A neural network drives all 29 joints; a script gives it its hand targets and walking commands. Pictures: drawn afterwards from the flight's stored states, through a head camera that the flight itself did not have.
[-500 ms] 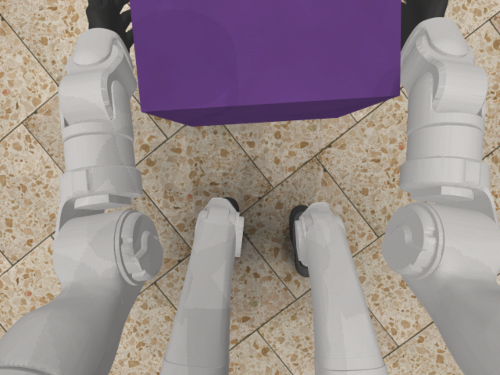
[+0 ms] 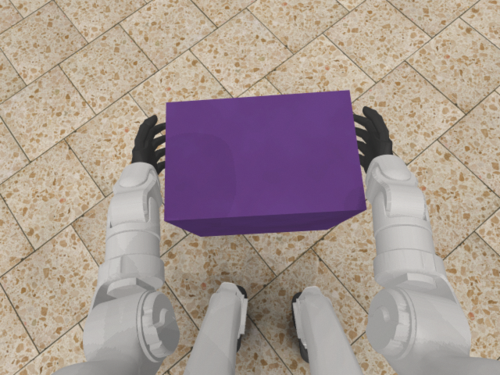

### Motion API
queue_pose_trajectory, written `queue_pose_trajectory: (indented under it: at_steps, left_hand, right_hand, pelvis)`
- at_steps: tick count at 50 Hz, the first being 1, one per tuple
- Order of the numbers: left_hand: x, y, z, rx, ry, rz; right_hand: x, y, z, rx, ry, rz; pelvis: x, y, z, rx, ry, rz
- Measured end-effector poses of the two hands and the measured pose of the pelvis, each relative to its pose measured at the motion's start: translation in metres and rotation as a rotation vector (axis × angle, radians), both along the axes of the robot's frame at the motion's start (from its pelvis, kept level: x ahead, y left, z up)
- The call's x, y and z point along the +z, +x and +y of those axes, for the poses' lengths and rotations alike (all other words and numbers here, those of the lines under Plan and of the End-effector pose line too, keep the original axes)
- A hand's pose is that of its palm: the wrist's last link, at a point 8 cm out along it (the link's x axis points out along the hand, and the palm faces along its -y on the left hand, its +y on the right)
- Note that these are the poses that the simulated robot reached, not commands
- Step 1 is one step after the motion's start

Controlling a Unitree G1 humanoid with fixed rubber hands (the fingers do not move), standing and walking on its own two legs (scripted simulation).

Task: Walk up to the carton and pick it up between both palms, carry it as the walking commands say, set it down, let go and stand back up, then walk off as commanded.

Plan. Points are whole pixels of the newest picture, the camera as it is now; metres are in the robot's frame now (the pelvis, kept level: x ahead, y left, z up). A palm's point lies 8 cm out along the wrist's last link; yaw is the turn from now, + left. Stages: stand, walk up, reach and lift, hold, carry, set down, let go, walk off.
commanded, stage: reach and lift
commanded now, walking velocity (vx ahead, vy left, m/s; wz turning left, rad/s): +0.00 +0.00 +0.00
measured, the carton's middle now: (260, 177) +0.43 +0.02 -0.14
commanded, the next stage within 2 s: none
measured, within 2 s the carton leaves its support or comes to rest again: neither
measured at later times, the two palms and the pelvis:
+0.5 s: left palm (121, 169) +0.39 +0.20 +0.02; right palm (403, 154) +0.41 -0.16 +0.02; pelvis +0.01 +0.00 +0.06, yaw +0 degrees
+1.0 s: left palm (103, 176) +0.37 +0.19 +0.08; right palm (442, 157) +0.39 -0.17 +0.08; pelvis +0.03 -0.01 +0.10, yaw +0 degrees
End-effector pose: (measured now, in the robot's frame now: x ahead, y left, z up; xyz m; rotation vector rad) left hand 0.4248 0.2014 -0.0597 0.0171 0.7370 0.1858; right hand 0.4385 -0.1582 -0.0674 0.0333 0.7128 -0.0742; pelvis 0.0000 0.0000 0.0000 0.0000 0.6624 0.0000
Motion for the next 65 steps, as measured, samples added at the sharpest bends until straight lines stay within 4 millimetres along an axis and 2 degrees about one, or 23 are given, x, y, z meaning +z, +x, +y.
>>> queue_pose_trajectory:
  at_steps: [7, 18, 25, 33, 43, 56, 65]
  left_hand:
    - [0.010, -0.014, 0.000, 0.007, -0.012, -0.008]
    - [0.055, -0.026, -0.002, 0.007, -0.031, -0.022]
    - [0.081, -0.032, 0.000, 0.007, -0.015, -0.018]
    - [0.095, -0.043, -0.004, 0.000, -0.004, -0.006]
    - [0.120, -0.050, -0.015, -0.007, -0.012, -0.014]
    - [0.154, -0.066, -0.007, 0.023, -0.013, -0.026]
    - [0.177, -0.076, -0.003, 0.023, -0.022, -0.044]
  right_hand:
    - [0.012, -0.014, 0.001, -0.015, 0.009, -0.006]
    - [0.064, -0.025, -0.002, -0.018, -0.001, -0.018]
    - [0.088, -0.027, 0.000, -0.004, 0.002, -0.016]
    - [0.100, -0.039, -0.005, 0.001, -0.005, -0.005]
    - [0.125, -0.051, -0.016, -0.007, -0.009, -0.012]
    - [0.162, -0.056, -0.007, 0.022, -0.016, -0.023]
    - [0.185, -0.068, -0.003, 0.013, -0.015, -0.041]
  pelvis:
    - [0.017, 0.009, 0.000, 0.004, -0.007, -0.006]
    - [0.043, 0.013, -0.001, 0.005, -0.006, -0.114]
    - [0.059, 0.013, -0.001, -0.002, 0.001, -0.183]
    - [0.075, 0.016, -0.003, 0.006, 0.002, -0.230]
    - [0.091, 0.022, -0.008, -0.007, 0.004, -0.298]
    - [0.111, 0.041, -0.012, 0.007, 0.002, -0.424]
    - [0.121, 0.052, -0.005, 0.012, 0.000, -0.521]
